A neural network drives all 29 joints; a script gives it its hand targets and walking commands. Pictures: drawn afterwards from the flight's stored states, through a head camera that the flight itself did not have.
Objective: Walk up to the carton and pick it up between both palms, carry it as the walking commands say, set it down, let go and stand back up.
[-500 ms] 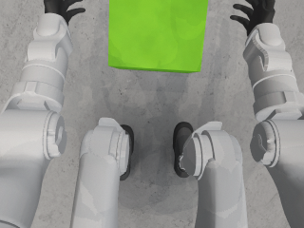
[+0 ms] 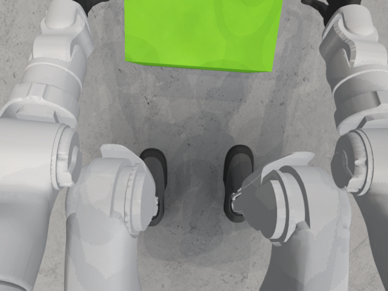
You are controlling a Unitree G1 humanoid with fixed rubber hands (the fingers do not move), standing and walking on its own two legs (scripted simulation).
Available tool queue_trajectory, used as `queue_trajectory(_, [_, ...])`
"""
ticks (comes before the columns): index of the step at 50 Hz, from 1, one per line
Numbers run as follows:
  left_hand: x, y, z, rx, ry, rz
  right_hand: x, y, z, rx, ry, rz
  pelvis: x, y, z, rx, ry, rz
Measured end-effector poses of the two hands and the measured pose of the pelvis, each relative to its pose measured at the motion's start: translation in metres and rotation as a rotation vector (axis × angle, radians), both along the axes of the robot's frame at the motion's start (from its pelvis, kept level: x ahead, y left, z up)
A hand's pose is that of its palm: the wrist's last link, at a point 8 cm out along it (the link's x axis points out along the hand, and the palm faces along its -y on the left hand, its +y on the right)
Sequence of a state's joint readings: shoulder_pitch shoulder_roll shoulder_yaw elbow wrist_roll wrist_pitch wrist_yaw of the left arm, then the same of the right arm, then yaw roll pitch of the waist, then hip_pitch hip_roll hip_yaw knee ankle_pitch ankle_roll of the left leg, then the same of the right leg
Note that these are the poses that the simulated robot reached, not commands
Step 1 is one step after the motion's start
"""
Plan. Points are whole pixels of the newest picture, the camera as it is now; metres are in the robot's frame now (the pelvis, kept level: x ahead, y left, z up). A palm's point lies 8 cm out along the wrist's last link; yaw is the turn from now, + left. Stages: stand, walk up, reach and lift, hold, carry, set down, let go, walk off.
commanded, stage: reach and lift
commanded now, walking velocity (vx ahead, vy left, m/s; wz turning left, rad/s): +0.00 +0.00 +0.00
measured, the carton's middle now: (201, 12) +0.53 +0.00 -0.27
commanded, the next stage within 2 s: none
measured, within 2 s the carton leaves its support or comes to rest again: leaves its support in 1.56 s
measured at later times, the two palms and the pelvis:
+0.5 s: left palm out of the picture +0.53 +0.17 -0.19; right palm (324, 4) +0.53 -0.18 -0.18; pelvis -0.01 +0.00 +0.00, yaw +0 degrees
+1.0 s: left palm out of the picture +0.53 +0.17 -0.19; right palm (314, 2) +0.53 -0.16 -0.19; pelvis -0.01 +0.00 +0.01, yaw +1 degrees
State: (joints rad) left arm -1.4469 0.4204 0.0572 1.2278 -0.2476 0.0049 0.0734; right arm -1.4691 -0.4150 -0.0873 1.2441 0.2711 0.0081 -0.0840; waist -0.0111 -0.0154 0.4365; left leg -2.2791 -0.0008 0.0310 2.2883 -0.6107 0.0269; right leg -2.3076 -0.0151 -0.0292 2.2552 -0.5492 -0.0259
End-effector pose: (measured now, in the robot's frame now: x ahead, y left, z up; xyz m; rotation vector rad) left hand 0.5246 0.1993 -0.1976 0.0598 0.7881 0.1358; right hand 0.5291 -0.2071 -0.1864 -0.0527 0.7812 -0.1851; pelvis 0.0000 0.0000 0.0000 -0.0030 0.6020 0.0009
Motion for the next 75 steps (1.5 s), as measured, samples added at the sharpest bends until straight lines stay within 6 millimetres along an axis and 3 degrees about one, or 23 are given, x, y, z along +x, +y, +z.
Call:
queue_trajectory(14, [0.001,-0.006,0.004,0.000,-0.007,-0.015,0.000,0.005,0.001,0.005,0.000,0.009,-0.005,0.000,-0.001,0.000,-0.011,0.003])
queue_trajectory(32, [0.006,-0.033,0.007,-0.013,-0.015,-0.049,0.005,0.042,0.001,0.029,0.001,0.071,-0.006,-0.001,0.005,-0.001,-0.001,0.005])
queue_trajectory(75, [0.004,-0.035,0.011,-0.017,0.045,-0.084,0.001,0.039,0.006,0.028,0.050,0.084,0.000,-0.001,0.001,-0.005,-0.022,0.019])
